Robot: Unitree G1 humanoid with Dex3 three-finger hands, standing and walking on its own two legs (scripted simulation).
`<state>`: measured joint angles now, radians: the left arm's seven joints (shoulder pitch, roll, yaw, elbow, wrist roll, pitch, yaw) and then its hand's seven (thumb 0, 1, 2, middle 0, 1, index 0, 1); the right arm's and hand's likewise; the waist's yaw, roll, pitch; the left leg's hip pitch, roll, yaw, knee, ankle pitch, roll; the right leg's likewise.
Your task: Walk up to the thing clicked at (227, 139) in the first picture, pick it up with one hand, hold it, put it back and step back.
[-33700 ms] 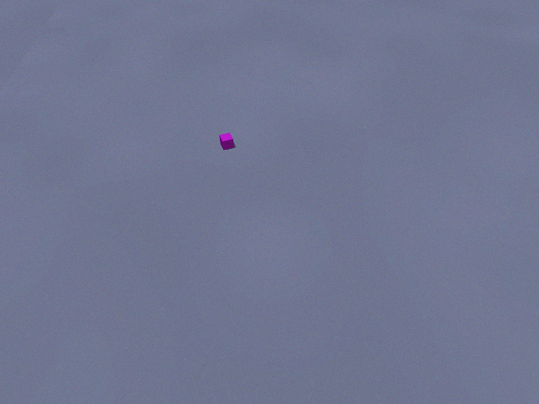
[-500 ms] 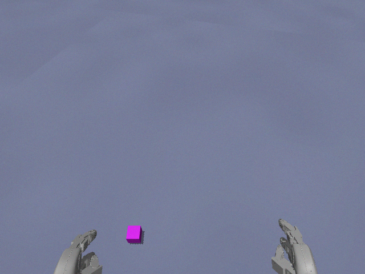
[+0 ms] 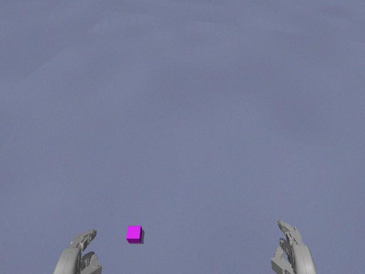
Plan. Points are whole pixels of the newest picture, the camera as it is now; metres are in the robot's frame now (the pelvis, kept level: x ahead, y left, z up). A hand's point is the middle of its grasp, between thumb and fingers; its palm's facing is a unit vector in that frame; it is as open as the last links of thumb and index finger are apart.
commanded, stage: home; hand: left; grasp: from above
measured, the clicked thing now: (134, 234) +0.44 +0.23 -0.68
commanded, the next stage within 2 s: stand in 0.04 s
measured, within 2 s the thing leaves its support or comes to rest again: neither
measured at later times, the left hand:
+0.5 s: hand out of the picture +0.08 +0.24 -0.10, palm faces +0.03 -0.95 -0.32, open 7.4 cm
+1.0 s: hand out of the picture +0.02 +0.24 -0.10, palm faces +0.03 -0.94 -0.35, open 7.4 cm
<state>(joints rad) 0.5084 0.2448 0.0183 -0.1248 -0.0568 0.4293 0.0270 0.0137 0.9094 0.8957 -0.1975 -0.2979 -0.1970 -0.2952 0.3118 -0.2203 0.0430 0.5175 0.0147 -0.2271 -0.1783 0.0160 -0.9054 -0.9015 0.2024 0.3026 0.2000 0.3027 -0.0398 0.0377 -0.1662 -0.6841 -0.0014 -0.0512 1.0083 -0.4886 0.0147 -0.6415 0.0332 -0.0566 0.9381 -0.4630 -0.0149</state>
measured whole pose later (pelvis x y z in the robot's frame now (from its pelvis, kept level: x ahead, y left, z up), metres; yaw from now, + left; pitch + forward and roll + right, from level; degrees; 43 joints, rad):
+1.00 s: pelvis -0.02 +0.00 +0.06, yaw +0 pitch -5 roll +0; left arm 0.18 0.29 0.03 1.16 0.04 0.00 0.03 0.01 0.91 0.90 -0.20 -0.30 -0.20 -0.30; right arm 0.17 -0.29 -0.03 1.12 -0.03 0.00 -0.02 0.01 -0.91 -0.90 0.20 0.30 0.20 0.30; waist 0.02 0.02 0.06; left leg -0.11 -0.04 -0.02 0.35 -0.16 0.02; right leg -0.11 -0.01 -0.02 0.37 -0.18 0.00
